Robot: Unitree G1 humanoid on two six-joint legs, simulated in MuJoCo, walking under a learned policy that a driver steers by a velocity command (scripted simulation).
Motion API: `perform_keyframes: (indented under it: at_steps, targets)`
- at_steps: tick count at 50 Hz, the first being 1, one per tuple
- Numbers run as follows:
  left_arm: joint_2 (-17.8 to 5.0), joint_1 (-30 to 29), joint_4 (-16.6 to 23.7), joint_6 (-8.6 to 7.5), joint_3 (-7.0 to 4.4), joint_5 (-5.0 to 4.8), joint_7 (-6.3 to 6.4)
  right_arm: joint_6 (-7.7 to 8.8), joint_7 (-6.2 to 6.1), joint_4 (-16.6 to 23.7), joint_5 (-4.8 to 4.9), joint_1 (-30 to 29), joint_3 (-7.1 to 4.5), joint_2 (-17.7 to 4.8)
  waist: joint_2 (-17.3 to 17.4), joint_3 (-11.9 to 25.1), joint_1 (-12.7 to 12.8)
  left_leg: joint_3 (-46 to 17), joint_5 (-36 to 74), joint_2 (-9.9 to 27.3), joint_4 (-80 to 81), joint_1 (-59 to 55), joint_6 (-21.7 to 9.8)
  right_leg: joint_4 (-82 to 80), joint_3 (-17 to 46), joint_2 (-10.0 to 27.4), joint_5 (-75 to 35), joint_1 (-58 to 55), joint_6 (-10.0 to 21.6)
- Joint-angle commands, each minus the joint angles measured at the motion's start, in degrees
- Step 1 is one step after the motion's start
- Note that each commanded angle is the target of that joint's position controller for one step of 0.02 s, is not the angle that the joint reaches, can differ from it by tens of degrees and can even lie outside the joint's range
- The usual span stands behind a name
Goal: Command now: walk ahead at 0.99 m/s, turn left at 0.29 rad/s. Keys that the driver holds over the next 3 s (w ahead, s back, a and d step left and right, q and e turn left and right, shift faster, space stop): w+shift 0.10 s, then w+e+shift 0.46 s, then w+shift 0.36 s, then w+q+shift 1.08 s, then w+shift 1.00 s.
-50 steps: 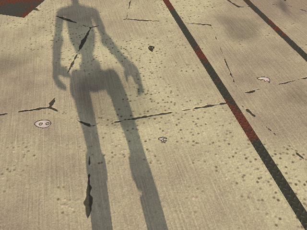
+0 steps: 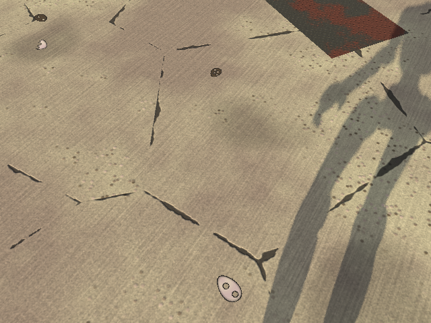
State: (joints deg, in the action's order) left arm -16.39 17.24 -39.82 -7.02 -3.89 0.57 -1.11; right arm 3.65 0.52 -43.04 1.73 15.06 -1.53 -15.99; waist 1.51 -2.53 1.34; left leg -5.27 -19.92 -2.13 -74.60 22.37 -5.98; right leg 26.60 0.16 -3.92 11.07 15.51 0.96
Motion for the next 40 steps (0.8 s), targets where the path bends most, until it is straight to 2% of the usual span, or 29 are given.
perform_keyframes:
  at_steps: [1,2,4,5,7,9,12,13,14,15,16,17,18,19,20,21,22,23,24,26,28,31,33,34,36,37,38,39,40]
  targets:
    - [-0.5,4.5,0.2,-0.60,0.43,-0.43,-1.00,1.43,0.51,6.5,0.54,-4.2,0.00,-1.3,-4.8,0.5,-0.6,-2.9,1.8,6.7,4.0,19.2,-0.2,-15.6,22.8,14.8,7.1,-14.2,10.9]
    - [-0.6,4.5,-0.4,-0.62,0.55,-1.19,-1.08,1.26,0.68,6.6,0.24,-4.4,0.31,-0.7,-4.6,-1.0,-1.5,-2.4,1.9,7.9,6.2,20.4,0.2,-16.6,21.8,15.2,6.1,-11.8,11.5]
    - [-4.0,4.8,-1.2,-0.85,-0.08,-1.56,-0.58,1.60,1.05,8.4,-0.88,-8.2,1.09,-0.2,-3.7,-4.4,-1.8,-1.2,7.4,9.5,11.2,24.9,1.6,-19.4,19.8,16.3,2.4,-9.1,12.5]
    - [-5.2,5.1,-1.5,-0.99,-0.32,-1.45,-0.25,1.90,1.21,9.2,-1.29,-10.5,1.27,-0.6,-3.4,-5.4,-1.5,-0.5,11.8,10.0,15.1,25.2,2.3,-20.8,17.6,15.9,0.2,-7.7,12.4]
    - [-5.3,7.3,-2.3,-1.15,-0.21,-2.06,0.33,2.88,1.75,11.7,-2.22,-17.3,1.59,-0.9,-2.6,-6.9,0.5,1.7,21.8,8.9,26.2,18.4,3.5,-23.2,12.7,13.2,-5.0,-2.6,10.8]
    - [-6.5,10.4,-3.5,-0.88,-0.28,-2.84,0.92,3.80,2.52,13.1,-1.85,-21.9,1.53,-1.0,-2.3,-7.2,2.0,3.1,29.4,6.1,35.0,8.3,4.5,-25.9,10.6,13.1,-6.2,0.5,10.3]
    - [-7.6,13.5,-5.3,0.63,-0.19,-3.05,1.42,4.51,2.76,13.8,-0.82,-23.8,-0.06,-3.9,-4.4,-5.7,1.6,3.2,28.4,3.1,43.0,2.9,4.8,-22.3,10.5,15.2,-14.0,-8.2,8.9]
    - [-8.2,14.0,-5.8,1.15,-0.18,-2.64,1.50,4.56,2.45,13.6,-0.64,-21.5,-1.00,-5.7,-6.3,-3.1,-0.1,3.5,24.9,1.9,43.6,0.0,4.2,-17.4,10.4,15.7,-24.9,-12.0,7.8]
    - [-9.6,14.2,-6.3,1.80,-0.35,-1.85,1.49,4.41,1.88,12.7,-0.40,-16.2,-2.21,-7.8,-8.9,1.4,-3.3,4.4,19.9,0.3,42.7,-6.1,3.2,-9.3,10.0,15.5,-36.5,-14.2,6.7]
    - [-10.8,13.1,-6.5,2.44,-0.41,-0.94,1.49,3.95,1.11,11.5,0.08,-7.6,-3.44,-9.8,-10.9,6.8,-9.3,5.4,15.6,0.2,41.9,-17.4,2.3,3.1,8.3,13.8,-42.8,-10.6,4.9]
    - [-8.5,10.5,-4.7,2.53,0.43,0.33,1.65,3.16,-0.04,8.6,-0.30,6.6,-4.49,-12.1,-9.6,15.2,-16.1,-1.3,10.9,8.4,36.5,-38.1,0.8,21.9,8.5,11.6,-32.5,4.1,2.9]
    - [3.3,21.2,-3.2,1.29,3.37,-1.03,1.57,3.00,0.43,6.4,-2.19,11.9,-5.68,-17.9,12.7,29.9,-8.8,-32.1,-13.2,25.6,43.7,-57.9,-7.6,45.6,6.8,3.8,11.7,22.6,0.8]
    - [0.4,19.4,-3.3,0.70,3.07,-4.35,1.75,2.88,0.92,5.7,-1.89,13.7,-4.75,-13.7,18.1,32.9,-10.3,-47.1,-27.9,26.1,57.1,-54.9,-7.2,54.5,10.9,4.7,14.9,27.2,1.8]
    - [-3.5,10.7,-1.4,0.85,1.63,-5.82,2.35,2.85,0.60,4.5,-1.32,10.2,-3.95,-9.9,14.3,19.3,-10.5,-38.4,-23.8,24.5,58.9,-46.8,-4.7,58.1,8.3,6.8,11.5,33.5,1.7]
    - [-3.9,5.3,0.0,0.95,1.55,-4.86,2.59,2.78,0.46,3.8,-1.44,6.8,-3.38,-7.8,7.4,11.9,-9.4,-28.9,-13.1,23.2,58.3,-37.8,-3.8,56.9,6.5,9.4,7.8,34.1,1.8]
    - [-3.4,2.5,0.6,1.30,1.30,-3.16,2.39,2.88,0.51,3.0,-2.44,3.8,-3.05,-5.9,3.3,7.4,-7.0,-21.5,-4.1,21.4,59.0,-28.3,-3.6,54.3,6.1,11.5,5.2,31.0,1.9]
    - [-2.3,3.4,0.8,2.35,1.01,-3.00,1.77,3.21,0.43,2.2,-3.53,1.1,-2.68,-3.7,4.8,5.6,-3.9,-15.8,0.8,19.8,60.0,-21.6,-3.5,52.3,6.9,13.5,3.9,26.9,2.0]
    - [-0.9,4.1,0.7,3.68,0.94,-3.41,1.22,3.34,0.45,1.5,-3.35,-1.2,-2.41,-1.7,5.7,4.2,-2.0,-10.8,3.1,18.8,61.3,-17.8,-3.2,51.0,7.0,14.6,4.6,24.6,2.0]
    - [0.3,3.7,1.1,4.96,1.01,-3.73,0.92,3.43,0.48,0.8,-2.51,-3.0,-2.42,-1.0,5.9,2.0,-0.8,-6.1,5.2,18.6,63.0,-14.9,-2.6,49.6,6.8,15.6,5.8,24.6,1.9]
    - [1.0,1.0,2.8,6.34,1.23,-2.91,0.66,3.78,0.30,0.0,-1.82,-5.0,-2.89,-2.4,3.9,-2.4,0.5,0.5,11.4,19.0,65.7,-10.9,-2.5,47.5,6.2,16.4,3.0,26.9,1.3]
    - [0.1,-1.2,4.1,6.35,1.28,-2.33,0.18,4.02,-0.24,0.1,-2.49,-6.2,-3.28,-4.4,1.8,-4.2,1.4,7.5,15.1,17.3,67.4,-9.4,-2.0,42.2,5.5,16.1,-5.1,27.4,0.7]
    - [-0.7,-7.8,5.5,5.50,1.79,-1.86,-1.14,4.40,-0.55,-1.2,-2.23,-2.2,-3.68,-7.7,-3.5,-6.7,-0.6,14.5,16.2,14.7,70.7,-9.8,-1.1,27.2,1.6,13.2,-16.3,22.6,2.5]
    - [-1.0,-12.9,7.0,4.63,2.03,-2.12,-2.17,4.03,-0.35,-2.6,-1.63,2.2,-4.12,-10.6,-5.3,-8.8,-2.4,15.6,19.4,16.3,72.6,-14.6,-1.5,18.7,-0.8,10.9,-18.3,21.0,4.1]
    - [-1.8,-15.0,7.8,4.23,1.90,-2.19,-2.62,3.46,-0.31,-3.2,-1.25,3.7,-4.31,-12.0,-4.9,-9.5,-2.6,16.1,26.3,17.1,71.8,-18.9,-1.6,15.4,-2.3,9.4,-16.7,21.4,4.9]
    - [-4.2,-15.9,9.3,3.81,0.96,-2.27,-3.02,2.05,-0.62,-4.0,-1.03,5.6,-4.69,-15.1,-0.8,-6.8,-0.7,16.9,55.0,18.8,64.5,-28.0,-1.4,12.5,-6.1,4.7,-9.8,19.3,6.7]
    - [-6.4,-12.1,9.1,3.96,-0.10,-2.51,-2.98,1.14,-0.88,-4.3,-1.54,5.9,-4.82,-16.4,2.2,-3.0,2.4,17.0,69.1,19.3,56.6,-31.9,-1.3,12.6,-7.1,2.2,-5.3,15.2,8.0]
    - [-9.3,-2.6,6.9,4.37,-1.66,-2.70,-2.56,0.27,-1.10,-4.4,-2.11,5.3,-4.73,-16.9,4.7,2.9,7.4,16.4,77.5,19.4,45.4,-31.4,-1.3,12.5,-7.5,0.3,-2.9,4.5,9.3]
    - [-12.7,11.3,2.9,5.05,-3.71,-2.79,-1.46,-0.20,-1.43,-4.1,-2.01,3.1,-4.13,-16.1,3.2,9.3,14.9,17.1,74.8,17.1,27.9,-21.0,0.2,9.8,-5.8,-0.2,-5.6,-15.8,10.5]
    - [-18.6,13.6,0.7,5.18,-4.73,-2.25,-0.50,0.83,-0.75,-2.3,-2.71,12.0,-1.41,-5.6,-14.8,15.2,7.0,15.8,17.7,8.0,1.2,4.0,3.1,9.6,17.4,11.8,6.1,-38.9,15.2]
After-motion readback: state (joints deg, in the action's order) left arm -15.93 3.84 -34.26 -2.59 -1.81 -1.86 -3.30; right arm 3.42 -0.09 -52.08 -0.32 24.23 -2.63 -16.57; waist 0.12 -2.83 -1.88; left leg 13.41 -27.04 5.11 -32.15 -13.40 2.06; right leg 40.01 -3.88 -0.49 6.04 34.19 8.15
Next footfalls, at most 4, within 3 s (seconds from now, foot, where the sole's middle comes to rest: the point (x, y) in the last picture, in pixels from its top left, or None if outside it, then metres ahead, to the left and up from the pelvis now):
0.32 left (169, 311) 0.51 0.17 -0.77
0.78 right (282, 218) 0.86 -0.20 -0.77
1.28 left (272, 119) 1.36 -0.20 -0.77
1.72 right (301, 63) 1.78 -0.38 -0.77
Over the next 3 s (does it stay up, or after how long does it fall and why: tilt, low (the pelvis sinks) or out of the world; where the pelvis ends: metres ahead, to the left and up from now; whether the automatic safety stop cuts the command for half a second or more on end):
stays up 2.53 0.30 0.01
